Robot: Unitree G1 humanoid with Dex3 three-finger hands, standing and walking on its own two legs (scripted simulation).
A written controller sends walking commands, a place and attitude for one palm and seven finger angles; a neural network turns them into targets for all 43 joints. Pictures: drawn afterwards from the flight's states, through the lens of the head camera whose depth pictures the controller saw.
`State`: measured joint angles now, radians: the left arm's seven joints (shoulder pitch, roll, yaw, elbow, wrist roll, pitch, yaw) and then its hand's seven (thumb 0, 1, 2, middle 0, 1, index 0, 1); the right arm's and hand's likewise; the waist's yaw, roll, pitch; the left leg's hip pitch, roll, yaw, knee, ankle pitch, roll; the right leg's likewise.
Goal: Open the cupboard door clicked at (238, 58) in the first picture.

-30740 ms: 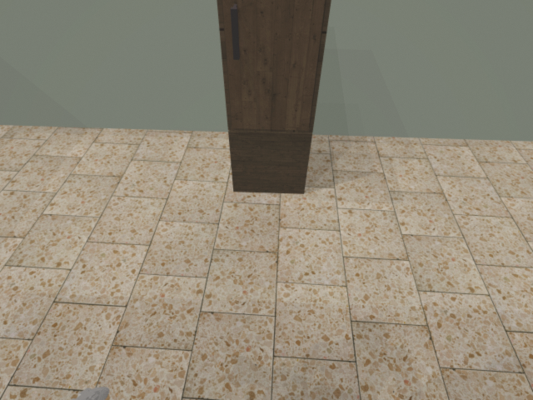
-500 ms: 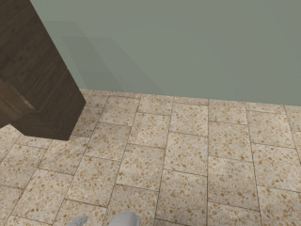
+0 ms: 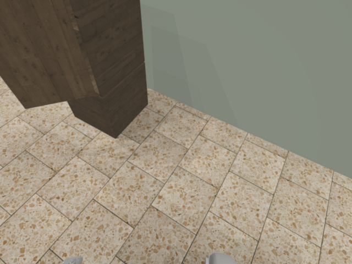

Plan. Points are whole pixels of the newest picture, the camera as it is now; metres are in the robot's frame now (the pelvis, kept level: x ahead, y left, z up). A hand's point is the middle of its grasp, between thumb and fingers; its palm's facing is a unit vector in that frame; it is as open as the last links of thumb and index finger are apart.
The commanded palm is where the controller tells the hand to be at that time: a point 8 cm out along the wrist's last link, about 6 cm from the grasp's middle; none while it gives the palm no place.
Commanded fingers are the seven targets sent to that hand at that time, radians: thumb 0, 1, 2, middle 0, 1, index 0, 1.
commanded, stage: turn to face it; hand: left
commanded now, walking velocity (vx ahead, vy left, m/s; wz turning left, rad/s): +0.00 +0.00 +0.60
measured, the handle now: out of the picture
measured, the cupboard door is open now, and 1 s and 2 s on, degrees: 50 50 50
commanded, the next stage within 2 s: take the last steps up to it in 0.52 s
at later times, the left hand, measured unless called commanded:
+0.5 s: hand out of the picture +0.01 +0.16 -0.16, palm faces +0.31 -0.92 -0.24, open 7.3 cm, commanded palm none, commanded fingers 0.00 0.90 0.90 -0.20 -0.30 -0.20 -0.30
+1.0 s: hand out of the picture +0.03 +0.20 -0.16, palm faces +0.42 -0.88 -0.23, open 7.4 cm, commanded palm none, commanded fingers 0.00 0.90 0.90 -0.20 -0.30 -0.20 -0.30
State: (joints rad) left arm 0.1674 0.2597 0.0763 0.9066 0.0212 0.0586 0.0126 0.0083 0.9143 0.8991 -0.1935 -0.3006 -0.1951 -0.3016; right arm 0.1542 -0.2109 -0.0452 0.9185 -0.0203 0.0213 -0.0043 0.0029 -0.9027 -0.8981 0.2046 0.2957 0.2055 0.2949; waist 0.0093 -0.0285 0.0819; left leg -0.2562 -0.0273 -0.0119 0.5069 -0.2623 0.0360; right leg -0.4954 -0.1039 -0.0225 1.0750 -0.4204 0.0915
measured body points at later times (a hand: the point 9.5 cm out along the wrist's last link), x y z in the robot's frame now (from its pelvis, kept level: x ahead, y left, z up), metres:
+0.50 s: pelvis +0.01 -0.04 +0.00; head +0.06 -0.03 +0.45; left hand -0.01 +0.20 -0.14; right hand +0.16 -0.27 -0.15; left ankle -0.04 +0.08 -0.69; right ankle +0.03 -0.15 -0.74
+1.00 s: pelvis +0.04 -0.01 +0.00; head +0.06 -0.02 +0.45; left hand +0.01 +0.25 -0.14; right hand +0.14 -0.23 -0.16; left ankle -0.03 +0.07 -0.74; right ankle +0.09 -0.10 -0.73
